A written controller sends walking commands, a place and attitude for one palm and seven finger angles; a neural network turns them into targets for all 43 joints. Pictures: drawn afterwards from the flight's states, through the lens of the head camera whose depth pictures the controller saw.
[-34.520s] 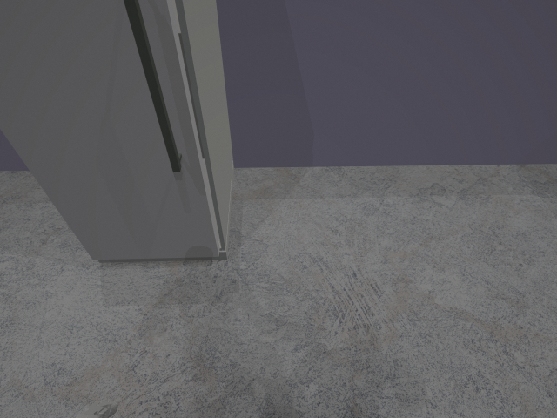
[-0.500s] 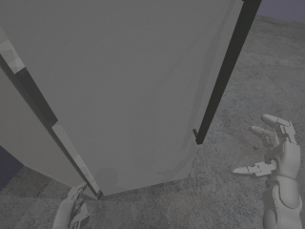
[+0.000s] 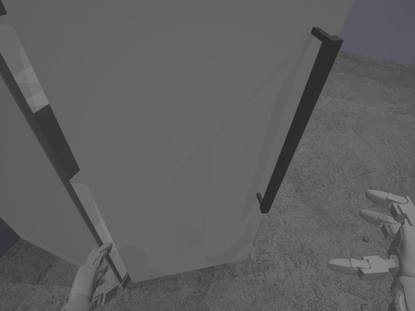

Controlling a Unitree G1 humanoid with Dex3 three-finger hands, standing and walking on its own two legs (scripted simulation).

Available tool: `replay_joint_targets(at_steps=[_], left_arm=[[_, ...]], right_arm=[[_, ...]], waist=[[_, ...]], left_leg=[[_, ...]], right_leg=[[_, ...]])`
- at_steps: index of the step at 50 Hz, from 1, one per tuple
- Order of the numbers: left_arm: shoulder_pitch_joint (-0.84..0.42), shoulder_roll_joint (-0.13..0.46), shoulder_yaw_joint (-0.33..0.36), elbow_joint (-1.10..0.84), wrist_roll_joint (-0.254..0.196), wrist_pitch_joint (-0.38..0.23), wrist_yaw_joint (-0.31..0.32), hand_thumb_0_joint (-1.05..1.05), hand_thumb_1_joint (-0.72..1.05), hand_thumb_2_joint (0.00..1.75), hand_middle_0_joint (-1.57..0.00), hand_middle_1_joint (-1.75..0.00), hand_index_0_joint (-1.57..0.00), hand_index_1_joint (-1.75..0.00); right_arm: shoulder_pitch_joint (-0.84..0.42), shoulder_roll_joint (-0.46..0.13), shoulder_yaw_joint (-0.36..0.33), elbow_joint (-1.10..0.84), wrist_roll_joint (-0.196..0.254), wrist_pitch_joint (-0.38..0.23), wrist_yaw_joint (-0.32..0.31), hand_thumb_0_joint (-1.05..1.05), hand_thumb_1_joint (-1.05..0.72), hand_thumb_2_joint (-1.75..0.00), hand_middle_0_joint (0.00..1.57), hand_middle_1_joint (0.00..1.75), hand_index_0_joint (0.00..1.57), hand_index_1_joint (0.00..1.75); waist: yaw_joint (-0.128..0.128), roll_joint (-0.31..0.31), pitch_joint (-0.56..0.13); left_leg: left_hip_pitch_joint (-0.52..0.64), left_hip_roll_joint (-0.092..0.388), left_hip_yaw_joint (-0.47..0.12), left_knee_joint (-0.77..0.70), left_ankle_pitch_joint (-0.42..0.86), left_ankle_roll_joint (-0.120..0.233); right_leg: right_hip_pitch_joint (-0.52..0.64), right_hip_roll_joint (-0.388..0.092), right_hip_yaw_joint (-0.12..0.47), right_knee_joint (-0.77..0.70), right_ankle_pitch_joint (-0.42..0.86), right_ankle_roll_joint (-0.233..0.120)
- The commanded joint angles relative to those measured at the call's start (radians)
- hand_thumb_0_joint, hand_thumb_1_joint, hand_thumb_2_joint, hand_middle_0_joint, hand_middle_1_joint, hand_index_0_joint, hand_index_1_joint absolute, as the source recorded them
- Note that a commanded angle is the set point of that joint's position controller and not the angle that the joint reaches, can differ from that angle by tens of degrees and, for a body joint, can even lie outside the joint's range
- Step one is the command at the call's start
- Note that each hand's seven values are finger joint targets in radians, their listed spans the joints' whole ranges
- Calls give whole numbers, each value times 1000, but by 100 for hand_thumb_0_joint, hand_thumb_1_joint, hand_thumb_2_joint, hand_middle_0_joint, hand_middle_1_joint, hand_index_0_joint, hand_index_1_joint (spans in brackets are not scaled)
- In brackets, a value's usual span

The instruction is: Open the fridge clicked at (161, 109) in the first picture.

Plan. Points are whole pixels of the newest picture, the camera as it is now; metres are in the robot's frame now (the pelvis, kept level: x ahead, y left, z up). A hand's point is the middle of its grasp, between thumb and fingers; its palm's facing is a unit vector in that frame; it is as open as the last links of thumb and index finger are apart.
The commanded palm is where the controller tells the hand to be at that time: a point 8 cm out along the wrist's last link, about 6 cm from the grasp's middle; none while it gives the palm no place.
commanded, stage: draw the hand back to the body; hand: right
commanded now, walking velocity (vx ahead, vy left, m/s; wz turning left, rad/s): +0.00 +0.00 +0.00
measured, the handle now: (283, 144) +0.45 -0.16 +0.10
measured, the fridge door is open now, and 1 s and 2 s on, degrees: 55 55 55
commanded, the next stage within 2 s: step back with the hand held close in 0.94 s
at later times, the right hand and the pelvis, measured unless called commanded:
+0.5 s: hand out of the picture +0.21 -0.29 +0.16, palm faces +0.47 +0.81 -0.35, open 9.3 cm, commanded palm +0.16 -0.32 +0.18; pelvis +0.01 -0.02 +0.02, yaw +1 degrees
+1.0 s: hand out of the picture +0.19 -0.28 +0.17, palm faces +0.49 +0.80 -0.34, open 7.4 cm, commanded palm +0.14 -0.31 +0.18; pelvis +0.00 -0.01 +0.02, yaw +1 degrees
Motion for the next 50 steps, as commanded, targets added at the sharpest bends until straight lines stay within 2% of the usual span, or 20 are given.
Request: replay_joint_targets(at_steps=[1, 3, 4, 10, 17, 19, 22, 24, 28, 30, 33, 36, 38, 40, 42, 44, 47, 48, 50], left_arm=[[-121, 94, 24, -149, 12, -40, 12, 0, 90, 90, -20, -30, -20, -30], [-125, 93, 23, -146, 12, -40, 13, 0, 90, 90, -20, -30, -20, -30], [-129, 97, 23, -140, 13, -41, 13, 0, 90, 90, -20, -30, -20, -30], [-135, 92, 23, -130, 17, -26, 4, 0, 90, 90, -20, -30, -20, -30], [-143, 86, 25, -136, 24, -6, -14, 0, 90, 90, -20, -30, -20, -30], [-147, 87, 27, -136, 24, -3, -18, 0, 90, 90, -20, -30, -20, -30], [-140, 82, 26, -138, 25, -2, -25, 0, 90, 90, -20, -30, -20, -30], [-143, 87, 28, -138, 26, -3, -25, 0, 90, 90, -20, -30, -20, -30], [-143, 84, 30, -137, 26, 0, -27, 0, 90, 90, -20, -30, -20, -30], [-144, 83, 31, -132, 22, 5, -25, 0, 90, 90, -20, -30, -20, -30], [-148, 86, 33, -131, 18, 13, -22, 0, 90, 90, -20, -30, -20, -30], [-149, 88, 36, -133, 20, 6, -19, 0, 90, 90, -20, -30, -20, -30], [-151, 86, 33, -136, 23, 0, -19, 0, 90, 90, -20, -30, -20, -30], [-153, 84, 33, -134, 26, -10, -18, 0, 90, 90, -20, -30, -20, -30], [-151, 80, 31, -132, 26, -14, -18, 0, 90, 90, -20, -30, -20, -30], [-150, 85, 33, -127, 28, -18, -17, 0, 90, 90, -20, -30, -20, -30], [-150, 78, 31, -126, 26, -19, -18, 0, 90, 90, -20, -30, -20, -30], [-148, 80, 31, -122, 25, -18, -18, 0, 90, 90, -20, -30, -20, -30], [-150, 81, 33, -122, 23, -17, -16, 0, 90, 90, -20, -30, -20, -30]], right_arm=[[-147, -209, -99, -311, -50, -75, -88, 0, 8, -43, 23, 87, 23, 87], [-148, -202, -89, -335, -61, -76, -103, 0, 1, -46, 23, 83, 23, 83], [-147, -204, -89, -347, -67, -75, -108, 0, -3, -48, 23, 81, 23, 81], [-67, -189, -102, -338, -74, -69, -111, 0, -25, -58, 22, 68, 22, 68], [12, -208, -151, -411, -71, -66, -99, 0, -50, -71, 21, 53, 21, 53], [8, -220, -166, -446, -73, -66, -97, 0, -57, -74, 21, 49, 21, 49], [29, -217, -174, -476, -72, -69, -97, 0, -68, -80, 21, 43, 21, 43], [18, -228, -186, -504, -72, -70, -98, 0, -75, -83, 21, 38, 21, 38], [45, -230, -205, -503, -67, -73, -101, 0, -90, -90, 20, 30, 20, 30], [54, -199, -181, -459, -64, -68, -94, 0, -90, -90, 20, 30, 20, 30], [22, -194, -174, -433, -61, -68, -92, 0, -90, -90, 20, 30, 20, 30], [8, -209, -180, -469, -67, -79, -97, 0, -90, -90, 20, 30, 20, 30], [15, -214, -180, -485, -68, -83, -101, 0, -90, -90, 20, 30, 20, 30], [17, -229, -187, -516, -73, -88, -105, 0, -90, -90, 20, 30, 20, 30], [35, -224, -186, -520, -70, -91, -108, 0, -90, -90, 20, 30, 20, 30], [34, -245, -203, -525, -73, -90, -110, 0, -90, -90, 20, 30, 20, 30], [38, -222, -190, -500, -71, -90, -109, 0, -90, -90, 20, 30, 20, 30], [34, -222, -193, -488, -69, -91, -108, 0, -90, -90, 20, 30, 20, 30], [34, -220, -193, -471, -68, -91, -105, 0, -90, -90, 20, 30, 20, 30]], waist=[[-11, 9, -88], [-10, -8, -88], [-11, -39, -85], [-24, 8, -40], [-39, 10, -44], [-40, -28, -46], [-39, -24, -35], [-39, -48, -31], [-39, 0, -10], [-32, 12, 28], [-27, 20, 69], [-32, -19, 21], [-36, -15, 10], [-39, -51, -18], [-39, -36, -13], [-39, -34, -4], [-34, -40, 32], [-33, -16, 39], [-32, -14, 50]], left_leg=[[72, -4, -41, -181, 152, -8], [90, -10, -37, -195, 152, -5], [100, -11, -36, -204, 160, -1], [155, -19, -24, -231, 201, -1], [215, -22, -26, -251, 280, 1], [224, -24, -27, -257, 289, 4], [227, -27, -21, -259, 292, 2], [227, -27, -22, -264, 285, 4], [216, -30, -19, -276, 242, 1], [199, -27, -20, -286, 221, 0], [169, -27, -24, -306, 144, -3], [189, -25, -27, -304, 143, -1], [201, -27, -27, -302, 150, 1], [214, -23, -29, -297, 166, 2], [217, -25, -29, -301, 173, 2], [217, -27, -29, -302, 184, 3], [198, -25, -30, -309, 166, 1], [197, -28, -27, -311, 152, 1], [186, -25, -32, -318, 148, -1]], right_leg=[[88, 48, -39, -146, 168, -47], [114, 48, -37, -168, 177, -45], [127, 47, -35, -180, 190, -44], [154, 35, -29, -240, 245, -37], [183, 29, -34, -260, 334, -33], [193, 30, -37, -261, 352, -29], [191, 26, -31, -265, 377, -24], [195, 26, -29, -267, 380, -22], [185, 26, -31, -277, 309, -25], [173, 25, -37, -284, 279, -27], [158, 28, -38, -295, 193, -32], [178, 33, -40, -294, 190, -35], [181, 35, -35, -294, 198, -36], [194, 37, -36, -289, 212, -34], [193, 39, -36, -286, 218, -35], [189, 38, -35, -281, 227, -33], [178, 36, -40, -285, 207, -32], [171, 35, -35, -291, 195, -30], [176, 34, -42, -289, 191, -34]])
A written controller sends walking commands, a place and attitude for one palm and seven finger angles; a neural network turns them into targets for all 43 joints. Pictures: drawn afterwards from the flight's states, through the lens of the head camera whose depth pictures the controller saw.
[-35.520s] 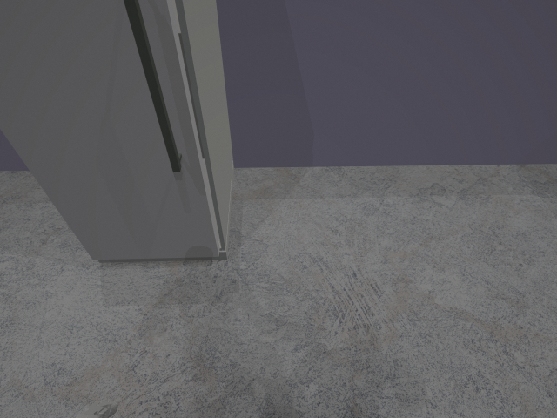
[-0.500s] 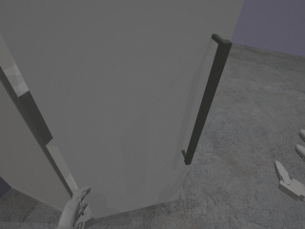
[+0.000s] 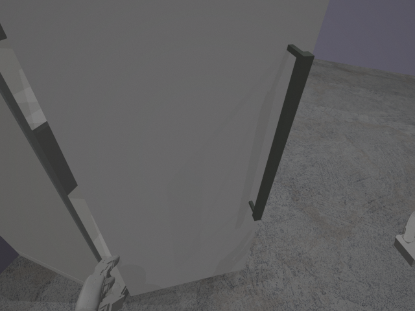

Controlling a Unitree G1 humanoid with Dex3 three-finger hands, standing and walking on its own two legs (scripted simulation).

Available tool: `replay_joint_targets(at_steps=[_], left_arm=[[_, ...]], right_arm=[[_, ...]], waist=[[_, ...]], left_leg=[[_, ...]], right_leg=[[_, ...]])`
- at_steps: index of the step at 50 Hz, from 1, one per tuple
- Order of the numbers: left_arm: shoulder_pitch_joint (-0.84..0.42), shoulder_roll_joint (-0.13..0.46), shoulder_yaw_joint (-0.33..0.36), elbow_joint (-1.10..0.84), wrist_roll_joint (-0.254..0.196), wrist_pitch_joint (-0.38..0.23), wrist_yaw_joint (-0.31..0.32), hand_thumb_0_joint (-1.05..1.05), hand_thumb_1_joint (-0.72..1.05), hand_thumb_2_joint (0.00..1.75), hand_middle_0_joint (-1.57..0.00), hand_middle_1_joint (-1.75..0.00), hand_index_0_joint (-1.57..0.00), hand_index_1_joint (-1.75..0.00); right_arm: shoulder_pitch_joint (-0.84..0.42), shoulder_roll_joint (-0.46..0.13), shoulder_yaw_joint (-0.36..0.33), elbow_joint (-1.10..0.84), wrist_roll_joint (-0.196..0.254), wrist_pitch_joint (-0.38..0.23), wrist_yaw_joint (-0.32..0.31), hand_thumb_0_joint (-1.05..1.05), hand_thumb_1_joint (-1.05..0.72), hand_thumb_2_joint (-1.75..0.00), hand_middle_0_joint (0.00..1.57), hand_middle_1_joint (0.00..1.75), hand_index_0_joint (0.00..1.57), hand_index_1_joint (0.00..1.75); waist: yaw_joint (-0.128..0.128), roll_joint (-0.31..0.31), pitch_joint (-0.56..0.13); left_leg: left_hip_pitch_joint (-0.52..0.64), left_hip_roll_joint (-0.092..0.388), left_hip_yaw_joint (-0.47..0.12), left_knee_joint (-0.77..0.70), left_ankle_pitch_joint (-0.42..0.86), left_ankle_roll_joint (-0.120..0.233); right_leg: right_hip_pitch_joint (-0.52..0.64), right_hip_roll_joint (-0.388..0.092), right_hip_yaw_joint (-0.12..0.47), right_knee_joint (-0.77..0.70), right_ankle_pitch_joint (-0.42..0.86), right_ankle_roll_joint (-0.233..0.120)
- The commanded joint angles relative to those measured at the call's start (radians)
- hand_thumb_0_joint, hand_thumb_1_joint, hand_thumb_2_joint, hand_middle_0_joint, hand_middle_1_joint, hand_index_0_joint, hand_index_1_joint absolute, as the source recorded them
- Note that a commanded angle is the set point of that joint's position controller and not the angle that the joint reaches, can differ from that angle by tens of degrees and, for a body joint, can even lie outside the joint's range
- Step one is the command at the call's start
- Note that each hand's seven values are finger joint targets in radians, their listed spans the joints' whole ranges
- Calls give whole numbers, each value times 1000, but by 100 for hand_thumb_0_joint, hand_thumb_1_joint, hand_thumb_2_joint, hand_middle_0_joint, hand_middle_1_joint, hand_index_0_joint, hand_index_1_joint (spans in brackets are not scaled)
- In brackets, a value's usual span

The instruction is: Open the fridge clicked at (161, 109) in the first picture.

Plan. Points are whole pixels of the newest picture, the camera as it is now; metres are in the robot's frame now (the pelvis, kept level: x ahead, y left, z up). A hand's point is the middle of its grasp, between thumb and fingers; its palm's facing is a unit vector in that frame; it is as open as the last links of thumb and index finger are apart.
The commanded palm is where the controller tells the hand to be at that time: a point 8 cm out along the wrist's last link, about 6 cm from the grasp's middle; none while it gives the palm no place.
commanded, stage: step back with the hand held close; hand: right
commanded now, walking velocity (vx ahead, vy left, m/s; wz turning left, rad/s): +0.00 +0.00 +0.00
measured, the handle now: (270, 152) +0.45 -0.16 +0.08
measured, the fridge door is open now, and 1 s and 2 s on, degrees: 55 55 55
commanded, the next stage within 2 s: stop stepping back and stand still in 1.58 s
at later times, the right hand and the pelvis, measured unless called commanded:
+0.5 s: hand out of the picture +0.17 -0.30 +0.15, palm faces +0.42 +0.77 -0.48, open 7.4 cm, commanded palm +0.11 -0.33 +0.17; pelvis -0.04 -0.03 -0.01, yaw +1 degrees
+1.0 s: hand out of the picture +0.09 -0.30 +0.16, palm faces +0.54 +0.73 -0.42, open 7.4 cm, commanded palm +0.03 -0.33 +0.17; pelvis -0.09 -0.02 -0.03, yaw -3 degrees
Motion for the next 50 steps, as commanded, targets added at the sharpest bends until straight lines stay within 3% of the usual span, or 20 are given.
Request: replay_joint_targets(at_steps=[1, 3, 4, 5, 6, 9, 12, 15, 19, 21, 25, 28, 31, 33, 39, 42, 44, 46, 48, 50], left_arm=[[-160, 117, 37, -158, 1, -56, 12, 0, 90, 90, -20, -30, -20, -30], [-168, 118, 37, -165, -1, -57, 11, 0, 90, 90, -20, -30, -20, -30], [-160, 117, 13, -200, -22, -33, 2, 0, 90, 90, -20, -30, -20, -30], [-151, 111, 18, -174, -12, -18, 6, 0, 90, 90, -20, -30, -20, -30], [-145, 112, 25, -189, -11, -5, 1, 0, 90, 90, -20, -30, -20, -30], [-119, 116, 34, -218, -13, 20, 1, 0, 90, 90, -20, -30, -20, -30], [-113, 126, 41, -260, -14, 41, 8, 0, 90, 90, -20, -30, -20, -30], [-123, 124, 44, -290, -15, 62, 16, 0, 90, 90, -20, -30, -20, -30], [-120, 131, 53, -305, -17, 79, 25, 0, 90, 90, -20, -30, -20, -30], [-113, 136, 53, -306, -19, 82, 24, 0, 90, 90, -20, -30, -20, -30], [-108, 152, 55, -296, -17, 68, 23, 0, 90, 90, -20, -30, -20, -30], [-97, 154, 55, -294, -19, 63, 20, 0, 90, 90, -20, -30, -20, -30], [-90, 145, 54, -292, -18, 54, 20, 0, 90, 90, -20, -30, -20, -30], [-87, 146, 52, -291, -15, 45, 20, 0, 90, 90, -20, -30, -20, -30], [-90, 151, 60, -292, -9, 10, 22, 0, 90, 90, -20, -30, -20, -30], [-77, 140, 62, -288, -11, 12, 16, 0, 90, 90, -20, -30, -20, -30], [-61, 133, 65, -275, -5, 14, 11, 0, 90, 90, -20, -30, -20, -30], [-57, 112, 52, -248, -3, 19, 6, 0, 90, 90, -20, -30, -20, -30], [-62, 113, 51, -239, -3, 23, 7, 0, 90, 90, -20, -30, -20, -30], [-77, 123, 56, -238, -6, 21, 17, 0, 90, 90, -20, -30, -20, -30]], right_arm=[[-110, -182, -116, -167, -1, -68, -13, 0, -90, -90, 20, 30, 20, 30], [-188, -162, -75, -228, -4, -76, -7, 0, -90, -90, 20, 30, 20, 30], [-364, -321, -221, -240, -14, -114, -21, 0, -90, -90, 20, 30, 20, 30], [-185, -201, -128, -133, -17, -109, -6, 0, -90, -90, 20, 30, 20, 30], [-126, -179, -103, -120, -25, -97, 1, 0, -90, -90, 20, 30, 20, 30], [-71, -191, -107, -208, -30, -104, -1, 0, -90, -90, 20, 30, 20, 30], [18, -224, -148, -287, -27, -102, -15, 0, -90, -90, 20, 30, 20, 30], [61, -258, -192, -335, -23, -98, -26, 0, -90, -90, 20, 30, 20, 30], [67, -274, -221, -337, -18, -100, -38, 0, -90, -90, 20, 30, 20, 30], [56, -248, -197, -313, -19, -100, -41, 0, -90, -90, 20, 30, 20, 30], [10, -218, -177, -281, -35, -121, -45, 0, -90, -90, 20, 30, 20, 30], [-16, -205, -165, -258, -47, -136, -48, 0, -90, -90, 20, 30, 20, 30], [-44, -222, -168, -295, -57, -158, -54, 0, -90, -90, 20, 30, 20, 30], [-58, -228, -171, -326, -61, -171, -59, 0, -90, -90, 20, 30, 20, 30], [-32, -252, -230, -359, -82, -214, -67, 0, -90, -90, 20, 30, 20, 30], [12, -241, -231, -314, -77, -223, -63, 0, -90, -90, 20, 30, 20, 30], [3, -261, -240, -328, -65, -222, -60, 0, -90, -90, 20, 30, 20, 30], [-15, -256, -209, -331, -48, -214, -62, 0, -90, -90, 20, 30, 20, 30], [-43, -251, -188, -326, -44, -203, -67, 0, -90, -90, 20, 30, 20, 30], [-44, -252, -193, -310, -44, -199, -70, 0, -90, -90, 20, 30, 20, 30]], waist=[[0, -5, 2], [8, -7, -24], [43, -57, 66], [50, 76, 67], [47, 144, 44], [48, 61, -98], [42, -29, -214], [33, -36, -243], [33, -11, -219], [38, -33, -186], [44, -73, -111], [54, -3, -73], [59, 49, -70], [61, 14, -76], [44, -165, -135], [52, -65, -98], [64, 65, -96], [72, 155, -91], [74, 156, -113], [69, 91, -128]], left_leg=[[-54, -19, -14, -81, 30, 10], [-54, -19, -18, -82, 24, 8], [-145, 23, -80, -110, 16, 8], [-216, 53, -93, -124, 39, 8], [-250, 79, -121, -140, 31, 13], [-203, 122, -109, -65, 161, 33], [-146, 91, -70, 45, 273, 17], [-119, 59, -47, 118, 314, 5], [-129, 41, -53, 152, 273, 0], [-152, 32, -58, 164, 181, -4], [-111, 11, -63, 207, 51, -5], [-124, 34, -100, 173, -26, 2], [-188, 68, -136, 105, -126, 16], [-209, 64, -129, 107, -175, 19], [29, -33, -58, 336, -16, -8], [-26, -1, -124, 266, -14, 11], [-188, 84, -257, 124, -47, 55], [-372, 169, -315, 34, -52, 91], [-419, 178, -290, 39, -13, 85], [-382, 121, -238, 94, 15, 55]], right_leg=[[-57, 30, -20, -88, 102, -24], [-39, 34, -21, -85, 99, -28], [-139, 18, -5, -58, -7, -32], [-161, 15, 12, -9, -9, -41], [-143, 22, 4, 36, 1, -43], [-116, 18, -11, 85, 106, -37], [-106, -11, 2, 64, 264, -37], [-136, -36, 36, 56, 399, -37], [-192, -54, 57, 41, 387, -43], [-238, -69, 65, 17, 299, -49], [-428, -91, 104, -69, -68, -77], [-524, -70, 107, -60, -315, -86], [-507, -44, 96, -4, -359, -83], [-500, -47, 111, -9, -375, -82], [-683, -112, 205, -150, -485, -115], [-696, -70, 151, -37, -470, -106], [-566, -15, 103, 110, -368, -71], [-397, 14, 57, 224, -216, -32], [-323, 10, 50, 235, -137, -28], [-335, -19, 77, 161, -98, -42]])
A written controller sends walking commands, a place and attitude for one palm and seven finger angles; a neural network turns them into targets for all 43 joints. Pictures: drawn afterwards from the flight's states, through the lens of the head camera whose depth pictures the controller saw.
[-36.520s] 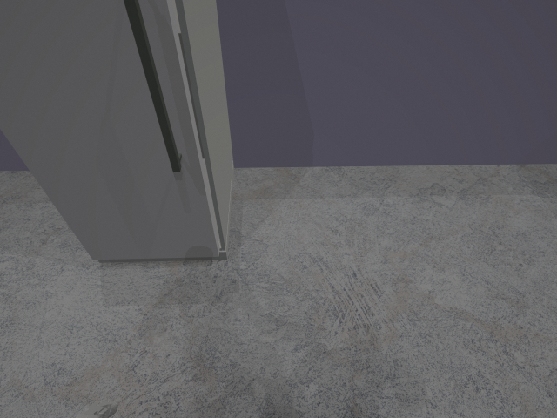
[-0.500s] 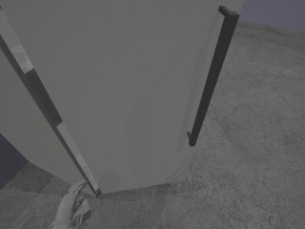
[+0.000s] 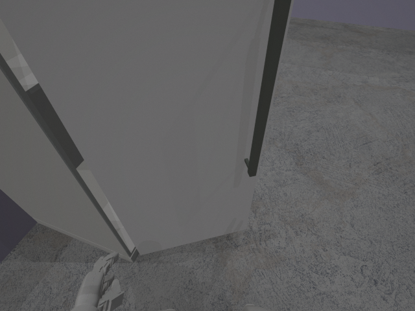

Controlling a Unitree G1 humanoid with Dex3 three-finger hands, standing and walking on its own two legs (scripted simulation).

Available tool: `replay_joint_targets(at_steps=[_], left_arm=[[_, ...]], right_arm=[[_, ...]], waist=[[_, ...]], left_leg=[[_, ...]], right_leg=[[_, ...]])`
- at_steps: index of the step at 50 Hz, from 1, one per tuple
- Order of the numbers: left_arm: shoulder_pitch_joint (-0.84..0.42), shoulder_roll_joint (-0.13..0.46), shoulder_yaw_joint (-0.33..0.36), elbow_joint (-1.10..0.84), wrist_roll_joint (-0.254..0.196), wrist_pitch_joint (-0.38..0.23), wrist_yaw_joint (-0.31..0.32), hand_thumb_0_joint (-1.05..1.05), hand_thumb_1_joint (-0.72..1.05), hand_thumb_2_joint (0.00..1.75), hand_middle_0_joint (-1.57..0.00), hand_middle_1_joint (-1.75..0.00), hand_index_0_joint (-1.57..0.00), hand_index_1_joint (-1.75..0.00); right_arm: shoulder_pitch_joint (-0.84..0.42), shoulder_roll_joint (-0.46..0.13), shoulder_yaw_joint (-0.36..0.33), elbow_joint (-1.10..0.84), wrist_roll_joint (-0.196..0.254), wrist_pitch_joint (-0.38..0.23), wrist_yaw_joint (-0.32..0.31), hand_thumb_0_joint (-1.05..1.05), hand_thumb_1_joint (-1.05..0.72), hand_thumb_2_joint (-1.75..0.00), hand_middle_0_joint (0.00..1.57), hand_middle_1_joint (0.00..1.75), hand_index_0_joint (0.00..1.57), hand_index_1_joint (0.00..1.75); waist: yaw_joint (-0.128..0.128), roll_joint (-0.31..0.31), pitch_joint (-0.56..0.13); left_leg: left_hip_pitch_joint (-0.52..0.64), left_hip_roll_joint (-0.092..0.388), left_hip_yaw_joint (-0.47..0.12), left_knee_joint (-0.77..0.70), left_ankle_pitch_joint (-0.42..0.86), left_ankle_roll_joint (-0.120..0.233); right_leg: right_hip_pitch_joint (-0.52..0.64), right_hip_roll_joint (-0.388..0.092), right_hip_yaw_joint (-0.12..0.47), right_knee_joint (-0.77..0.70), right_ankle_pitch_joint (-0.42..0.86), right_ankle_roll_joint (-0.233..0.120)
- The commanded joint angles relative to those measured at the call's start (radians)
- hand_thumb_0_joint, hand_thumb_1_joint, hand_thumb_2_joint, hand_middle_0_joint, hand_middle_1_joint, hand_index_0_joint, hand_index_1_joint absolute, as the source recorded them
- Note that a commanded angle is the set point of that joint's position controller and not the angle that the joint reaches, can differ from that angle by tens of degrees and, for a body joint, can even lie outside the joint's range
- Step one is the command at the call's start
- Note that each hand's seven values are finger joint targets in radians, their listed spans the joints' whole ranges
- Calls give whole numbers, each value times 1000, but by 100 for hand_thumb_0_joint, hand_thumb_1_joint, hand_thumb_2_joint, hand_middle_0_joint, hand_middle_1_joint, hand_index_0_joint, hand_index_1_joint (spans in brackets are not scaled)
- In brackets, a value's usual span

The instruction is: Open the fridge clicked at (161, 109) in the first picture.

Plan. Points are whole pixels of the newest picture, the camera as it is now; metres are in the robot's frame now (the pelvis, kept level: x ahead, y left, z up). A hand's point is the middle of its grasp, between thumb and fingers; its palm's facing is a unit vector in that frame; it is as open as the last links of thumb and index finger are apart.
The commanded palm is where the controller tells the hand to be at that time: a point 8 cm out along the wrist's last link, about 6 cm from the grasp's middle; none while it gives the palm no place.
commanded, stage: step back with the hand held close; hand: right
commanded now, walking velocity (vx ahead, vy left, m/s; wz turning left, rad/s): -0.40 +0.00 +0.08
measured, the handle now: (259, 104) +0.55 -0.11 +0.11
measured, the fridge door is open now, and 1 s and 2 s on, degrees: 55 55 55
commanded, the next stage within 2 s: stop stepping back and stand still in 0.58 s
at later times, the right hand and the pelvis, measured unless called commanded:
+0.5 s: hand out of the picture +0.13 -0.29 +0.18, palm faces +0.45 +0.81 -0.38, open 7.4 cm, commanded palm +0.05 -0.32 +0.20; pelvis -0.09 -0.02 +0.01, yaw +0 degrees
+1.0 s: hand out of the picture -0.02 -0.27 +0.19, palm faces +0.40 +0.84 -0.36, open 7.4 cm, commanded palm -0.07 -0.31 +0.20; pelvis -0.24 -0.02 +0.02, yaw +6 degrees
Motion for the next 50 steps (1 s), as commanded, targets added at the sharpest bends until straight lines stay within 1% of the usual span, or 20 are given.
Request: replay_joint_targets(at_steps=[1, 6, 11, 12, 13, 14, 15, 17, 19, 22, 24, 26, 30, 34, 38, 39, 41, 42, 44, 50], left_arm=[[-105, 130, 47, -153, -3, -56, 23, 0, 90, 90, -20, -30, -20, -30], [-138, 164, 64, -183, 7, -61, 24, 0, 90, 90, -20, -30, -20, -30], [-153, 121, 73, -176, 7, -86, -3, 0, 90, 90, -20, -30, -20, -30], [-156, 117, 68, -178, 9, -83, -6, 0, 90, 90, -20, -30, -20, -30], [-149, 102, 60, -171, 12, -76, -10, 0, 90, 90, -20, -30, -20, -30], [-122, 77, 53, -146, 17, -65, -11, 0, 90, 90, -20, -30, -20, -30], [-143, 73, 45, -136, 14, -55, -9, 0, 90, 90, -20, -30, -20, -30], [-163, 75, 46, -154, 0, -54, 7, 0, 90, 90, -20, -30, -20, -30], [-174, 71, 25, -120, 10, -33, 17, 0, 90, 90, -20, -30, -20, -30], [-161, 108, 29, -114, -3, -11, 28, 0, 90, 90, -20, -30, -20, -30], [-148, 120, 57, -144, -2, -23, 16, 0, 90, 90, -20, -30, -20, -30], [-141, 135, 71, -160, -5, -31, -13, 0, 90, 90, -20, -30, -20, -30], [-142, 119, 58, -173, 14, -47, -24, 0, 90, 90, -20, -30, -20, -30], [-160, 118, 63, -179, 22, -43, -22, 0, 90, 90, -20, -30, -20, -30], [-127, 122, 66, -191, 13, -30, -11, 0, 90, 90, -20, -30, -20, -30], [-121, 120, 66, -198, 15, -20, -10, 0, 90, 90, -20, -30, -20, -30], [-113, 111, 50, -185, 16, -13, -9, 0, 90, 90, -20, -30, -20, -30], [-101, 110, 34, -168, 19, -24, -5, 0, 90, 90, -20, -30, -20, -30], [-64, 108, 47, -131, -14, -37, -5, 0, 90, 90, -20, -30, -20, -30], [-56, 150, 59, -105, -3, -55, 31, 0, 90, 90, -20, -30, -20, -30]], right_arm=[[-96, -183, -87, -170, 3, -45, -20, 0, -90, -90, 20, 30, 20, 30], [-121, -158, -125, -188, -37, -74, -5, 0, -90, -90, 20, 30, 20, 30], [13, -178, -128, -220, 9, -75, 12, 0, -90, -90, 20, 30, 20, 30], [23, -186, -128, -231, 19, -76, 15, 0, -90, -90, 20, 30, 20, 30], [-6, -199, -123, -247, 27, -74, 15, 0, -90, -90, 20, 30, 20, 30], [-60, -223, -120, -262, 24, -72, 6, 0, -90, -90, 20, 30, 20, 30], [-142, -235, -89, -248, 6, -80, -5, 0, -90, -90, 20, 30, 20, 30], [-140, -239, -78, -207, 1, -27, 3, 0, -90, -90, 20, 30, 20, 30], [-208, -209, -41, -164, -7, -7, 12, 0, -90, -90, 20, 30, 20, 30], [-188, -200, -35, -159, 10, -3, 12, 0, -90, -90, 20, 30, 20, 30], [-126, -210, -52, -207, 7, -1, 18, 0, -90, -90, 20, 30, 20, 30], [-35, -196, -86, -191, 26, -13, 38, 0, -90, -90, 20, 30, 20, 30], [16, -201, -91, -382, 42, 15, 41, 0, -90, -90, 20, 30, 20, 30], [5, -203, -103, -352, 34, 40, 21, 0, -90, -90, 20, 30, 20, 30], [92, -216, -128, -221, 48, 48, 0, 0, -90, -90, 20, 30, 20, 30], [93, -236, -137, -206, 43, 48, -2, 0, -90, -90, 20, 30, 20, 30], [22, -282, -137, -230, 47, 25, -6, 0, -90, -90, 20, 30, 20, 30], [-36, -322, -171, -248, 45, 4, -21, 0, -90, -90, 20, 30, 20, 30], [-67, -227, -89, -161, 47, 16, -10, 0, -90, -90, 20, 30, 20, 30], [-122, -175, -17, -77, 12, 18, -14, 0, -90, -90, 20, 30, 20, 30]], waist=[[16, -3, -124], [2, -285, -83], [-12, -225, -135], [-11, -203, -110], [2, -69, -76], [16, 116, -82], [4, 178, -94], [-7, 270, -192], [20, 116, -136], [26, -53, -188], [4, -208, -250], [-4, -86, -253], [-11, -215, -260], [5, -255, -173], [12, -209, -166], [24, -128, -139], [11, 198, -59], [23, 162, -41], [33, 176, -178], [52, -12, 12]], left_leg=[[36, 87, -143, -130, -37, 62], [449, -104, -4, 305, -116, 8], [229, -70, -25, 98, -321, 61], [161, -35, -75, -69, -350, 94], [26, 72, -280, -271, -327, 155], [-84, 267, -524, -401, -104, 207], [-10, 349, -537, -363, 429, 217], [220, 275, -398, -192, 871, 183], [171, 242, -316, -137, 909, 171], [144, 90, -153, -8, 637, 55], [-5, -47, -113, 252, -281, 8], [-4, -87, -112, 417, -333, 13], [2, -49, -39, 289, -291, -7], [148, -56, 19, 192, -259, 3], [329, -64, 127, -166, -245, 58], [273, 11, 42, -288, -270, 99], [-42, 364, -417, -507, -371, 250], [-2, 384, -360, -455, -64, 266], [205, 249, -201, -313, 31, 179], [-103, 142, -106, -224, -553, 113]], right_leg=[[22, -75, 85, -164, -99, -25], [-505, -260, 288, -518, -629, -142], [-143, -230, 159, -391, -316, -64], [-100, -180, 113, -308, -306, -30], [-32, -92, 65, -149, -262, 18], [66, -14, -20, 75, -138, 65], [36, 5, -30, 239, -177, 75], [-56, 15, 7, 281, -184, 58], [50, 9, -24, 132, -81, 56], [287, -59, -25, -243, 420, 39], [388, -342, 189, -289, 920, -75], [297, -365, 126, -336, 699, -111], [381, -332, 88, -330, 856, -92], [162, -317, 63, -456, 318, -77], [32, -164, -32, -452, -332, 18], [34, -92, -68, -319, -342, 40], [56, -26, -12, 192, -132, 56], [-27, -50, 16, 273, -97, 51], [-39, -31, -1, 201, -53, 46], [228, -62, 25, -213, -292, -35]])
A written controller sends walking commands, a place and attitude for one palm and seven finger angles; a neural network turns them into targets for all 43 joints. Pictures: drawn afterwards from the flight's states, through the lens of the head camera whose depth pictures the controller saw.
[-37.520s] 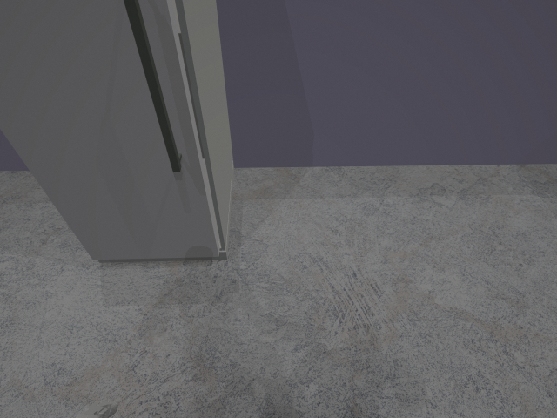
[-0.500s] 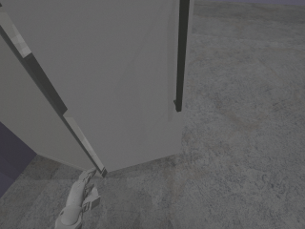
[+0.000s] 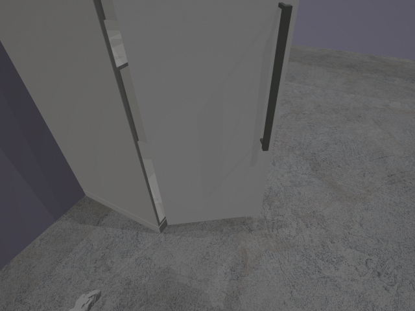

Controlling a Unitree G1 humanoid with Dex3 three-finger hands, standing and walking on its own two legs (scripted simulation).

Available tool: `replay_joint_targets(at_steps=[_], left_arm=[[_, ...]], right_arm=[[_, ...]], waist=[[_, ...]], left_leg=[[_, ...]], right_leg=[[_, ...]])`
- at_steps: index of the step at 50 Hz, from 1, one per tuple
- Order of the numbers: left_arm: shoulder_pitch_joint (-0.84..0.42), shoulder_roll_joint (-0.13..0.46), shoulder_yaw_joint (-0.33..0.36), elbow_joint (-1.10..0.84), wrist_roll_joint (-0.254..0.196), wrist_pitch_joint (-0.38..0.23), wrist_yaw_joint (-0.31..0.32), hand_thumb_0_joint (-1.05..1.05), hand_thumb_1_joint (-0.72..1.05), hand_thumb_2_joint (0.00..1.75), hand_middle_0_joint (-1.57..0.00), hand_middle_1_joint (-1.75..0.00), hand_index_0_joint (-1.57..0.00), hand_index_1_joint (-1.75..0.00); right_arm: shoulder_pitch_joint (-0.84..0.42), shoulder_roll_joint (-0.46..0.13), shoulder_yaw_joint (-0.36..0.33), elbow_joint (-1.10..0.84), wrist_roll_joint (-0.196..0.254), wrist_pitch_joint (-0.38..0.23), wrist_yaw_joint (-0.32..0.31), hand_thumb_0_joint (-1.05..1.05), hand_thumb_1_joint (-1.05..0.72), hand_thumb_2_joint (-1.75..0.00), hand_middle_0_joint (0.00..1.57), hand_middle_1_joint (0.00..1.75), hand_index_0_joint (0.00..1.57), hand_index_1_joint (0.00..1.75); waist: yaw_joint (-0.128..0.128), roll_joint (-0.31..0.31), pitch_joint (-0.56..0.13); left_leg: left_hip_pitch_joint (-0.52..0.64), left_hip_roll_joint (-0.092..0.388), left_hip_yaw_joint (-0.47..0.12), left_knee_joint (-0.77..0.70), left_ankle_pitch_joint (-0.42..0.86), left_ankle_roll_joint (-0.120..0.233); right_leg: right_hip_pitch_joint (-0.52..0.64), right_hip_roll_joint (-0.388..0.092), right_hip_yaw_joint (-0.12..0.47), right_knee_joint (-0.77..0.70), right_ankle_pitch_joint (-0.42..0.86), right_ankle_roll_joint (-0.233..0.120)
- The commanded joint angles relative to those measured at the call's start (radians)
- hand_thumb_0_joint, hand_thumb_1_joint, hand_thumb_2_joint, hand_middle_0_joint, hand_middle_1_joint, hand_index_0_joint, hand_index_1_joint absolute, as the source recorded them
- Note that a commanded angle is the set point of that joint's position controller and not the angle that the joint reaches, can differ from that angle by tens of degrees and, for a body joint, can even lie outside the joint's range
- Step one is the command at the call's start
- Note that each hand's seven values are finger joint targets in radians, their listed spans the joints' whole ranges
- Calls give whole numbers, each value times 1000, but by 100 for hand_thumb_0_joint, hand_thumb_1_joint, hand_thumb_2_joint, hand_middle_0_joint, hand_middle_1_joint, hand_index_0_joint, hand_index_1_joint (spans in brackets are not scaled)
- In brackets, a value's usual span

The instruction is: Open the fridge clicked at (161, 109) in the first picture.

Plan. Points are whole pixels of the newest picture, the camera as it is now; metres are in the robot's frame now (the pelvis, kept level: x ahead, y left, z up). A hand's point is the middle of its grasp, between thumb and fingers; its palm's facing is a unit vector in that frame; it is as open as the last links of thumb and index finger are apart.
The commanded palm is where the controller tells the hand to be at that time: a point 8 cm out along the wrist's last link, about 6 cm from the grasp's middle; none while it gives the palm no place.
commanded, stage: stop stepping back and stand still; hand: right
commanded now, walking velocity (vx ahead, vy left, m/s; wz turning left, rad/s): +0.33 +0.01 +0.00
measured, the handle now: (271, 88) +0.78 -0.16 +0.09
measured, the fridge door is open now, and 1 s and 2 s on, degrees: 55 55 55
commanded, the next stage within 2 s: let the arm hang, fingers relaxed in 1.14 s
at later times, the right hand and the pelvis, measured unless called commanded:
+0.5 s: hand out of the picture +0.14 -0.30 +0.16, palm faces +0.51 +0.78 -0.35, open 7.4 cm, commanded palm +0.08 -0.33 +0.18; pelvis -0.06 -0.03 +0.00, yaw -1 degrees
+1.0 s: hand out of the picture +0.18 -0.33 +0.15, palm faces +0.44 +0.79 -0.42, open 7.4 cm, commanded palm +0.12 -0.36 +0.18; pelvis -0.02 -0.06 +0.00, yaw +0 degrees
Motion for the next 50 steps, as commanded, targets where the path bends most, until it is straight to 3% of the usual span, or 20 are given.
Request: replay_joint_targets(at_steps=[1, 3, 4, 8, 9, 10, 11, 13, 15, 22, 23, 25, 27, 31, 32, 34, 35, 42, 45, 50], left_arm=[[-179, 131, 27, -161, 11, -79, 33, 0, 90, 90, -20, -30, -20, -30], [-203, 125, 22, -169, 12, -79, 32, 0, 90, 90, -20, -30, -20, -30], [-214, 117, 20, -163, 22, -81, 29, 0, 90, 90, -20, -30, -20, -30], [-215, 104, 21, -164, 24, -92, 6, 0, 90, 90, -20, -30, -20, -30], [-220, 100, 27, -178, 23, -89, 4, 0, 90, 90, -20, -30, -20, -30], [-235, 83, 36, -188, 23, -75, -6, 0, 90, 90, -20, -30, -20, -30], [-218, 110, 36, -157, 25, -87, -5, 0, 90, 90, -20, -30, -20, -30], [-162, 71, 22, -125, 24, -90, -10, 0, 90, 90, -20, -30, -20, -30], [-149, 78, 28, -119, 10, -77, -6, 0, 90, 90, -20, -30, -20, -30], [-172, 78, 13, -149, 17, -106, 28, 0, 90, 90, -20, -30, -20, -30], [-167, 87, 15, -155, 18, -112, 29, 0, 90, 90, -20, -30, -20, -30], [-198, 118, 11, -182, 12, -108, 25, 0, 90, 90, -20, -30, -20, -30], [-222, 77, 5, -166, 19, -111, 15, 0, 90, 90, -20, -30, -20, -30], [-216, 76, -1, -177, 18, -129, -6, 0, 90, 90, -20, -30, -20, -30], [-215, 82, 3, -185, 16, -129, -9, 0, 90, 90, -20, -30, -20, -30], [-209, 76, 13, -179, 25, -116, -18, 0, 90, 90, -20, -30, -20, -30], [-194, 63, 10, -157, 20, -108, -27, 0, 90, 90, -20, -30, -20, -30], [-222, 86, 9, -181, 0, -88, -3, 0, 90, 90, -20, -30, -20, -30], [-227, 84, 7, -186, 13, -94, 0, 0, 90, 90, -20, -30, -20, -30], [-225, 84, 10, -196, 17, -102, -5, 0, 90, 90, -20, -30, -20, -30]], right_arm=[[-165, -161, -69, -142, -25, -68, -15, 0, -90, -90, 20, 30, 20, 30], [-162, -211, -122, -179, -32, -82, -16, 0, -90, -90, 20, 30, 20, 30], [-198, -281, -161, -244, -44, -95, -15, 0, -90, -90, 20, 30, 20, 30], [-85, -183, -113, -202, -35, -98, -5, 0, -90, -90, 20, 30, 20, 30], [-56, -198, -123, -186, -42, -95, -3, 0, -90, -90, 20, 30, 20, 30], [-73, -223, -134, -175, -42, -92, 3, 0, -90, -90, 20, 30, 20, 30], [-173, -214, -127, -213, -19, -104, 9, 0, -90, -90, 20, 30, 20, 30], [-143, -216, -162, -148, -16, -117, 14, 0, -90, -90, 20, 30, 20, 30], [-114, -168, -119, -36, -14, -99, 22, 0, -90, -90, 20, 30, 20, 30], [-200, -156, -71, -111, -19, -91, 4, 0, -90, -90, 20, 30, 20, 30], [-201, -152, -69, -137, -18, -93, 3, 0, -90, -90, 20, 30, 20, 30], [-210, -152, -70, -223, -16, -99, -1, 0, -90, -90, 20, 30, 20, 30], [-229, -208, -116, -260, -32, -108, -2, 0, -90, -90, 20, 30, 20, 30], [-125, -195, -133, -299, -37, -103, -4, 0, -90, -90, 20, 30, 20, 30], [-101, -209, -149, -289, -36, -106, -6, 0, -90, -90, 20, 30, 20, 30], [-67, -222, -167, -221, -23, -103, -4, 0, -90, -90, 20, 30, 20, 30], [-109, -194, -146, -212, -9, -101, -1, 0, -90, -90, 20, 30, 20, 30], [-80, -161, -122, -159, -13, -97, 14, 0, -90, -90, 20, 30, 20, 30], [-113, -161, -106, -196, -26, -109, 17, 0, -90, -90, 20, 30, 20, 30], [-69, -183, -118, -294, -28, -113, 8, 0, -90, -90, 20, 30, 20, 30]], waist=[[17, -146, 150], [5, -332, 108], [1, -390, 101], [-33, -251, 82], [-47, -76, 100], [-48, 273, 141], [-12, 202, 208], [13, 77, 63], [14, 38, 122], [-3, 56, 64], [4, -1, 55], [-2, -283, 82], [-13, -264, 88], [-31, -261, 76], [-29, -183, 61], [-7, 94, 60], [0, 127, 54], [-22, -166, -18], [-27, -171, 15], [-25, -165, -62]], left_leg=[[-323, 67, -108, -24, -416, 61], [-195, -69, 72, 312, -258, 15], [-134, -60, 47, 434, -250, 20], [211, -44, 61, 70, -228, 43], [208, 27, -80, -111, -314, 79], [38, 316, -604, -399, -614, 187], [-105, 378, -638, -452, -418, 214], [19, 283, -413, -311, -116, 193], [-140, 242, -312, -364, -413, 147], [-177, 178, -173, -226, -342, 111], [-210, 142, -156, -132, -324, 87], [-299, -9, -5, 181, -202, 1], [-247, 8, -34, 351, -193, -9], [48, 6, 10, 4, -40, -9], [86, 20, -35, -99, 23, 6], [23, 223, -379, -231, 108, 112], [-24, 266, -406, -260, 54, 137], [-20, 12, -35, 2, 142, -17], [-29, 1, -23, -3, 32, -19], [67, 25, -43, -58, 237, -1]], right_leg=[[99, -87, 173, -284, -297, -92], [-17, -230, 375, -513, -453, -138], [-114, -237, 397, -564, -519, -142], [-312, -127, 162, -364, -409, -80], [-372, -23, 60, -93, -367, -44], [-426, 79, -14, 361, -201, -6], [-404, 28, 79, 547, -33, 11], [-341, -10, 71, 512, 48, 12], [-239, -29, 31, 390, 61, 14], [175, 11, -69, -128, -16, -34], [234, -21, -12, -200, -61, -56], [233, -250, 345, -417, -198, -148], [128, -271, 355, -489, -157, -163], [-26, -160, 145, -358, -108, -97], [-35, -110, 95, -258, -36, -73], [-68, 4, 14, 7, 31, -12], [-40, 9, 16, 45, -3, 4], [173, -139, 183, -306, 402, -55], [174, -160, 201, -347, 451, -57], [198, -119, 125, -262, 566, -32]])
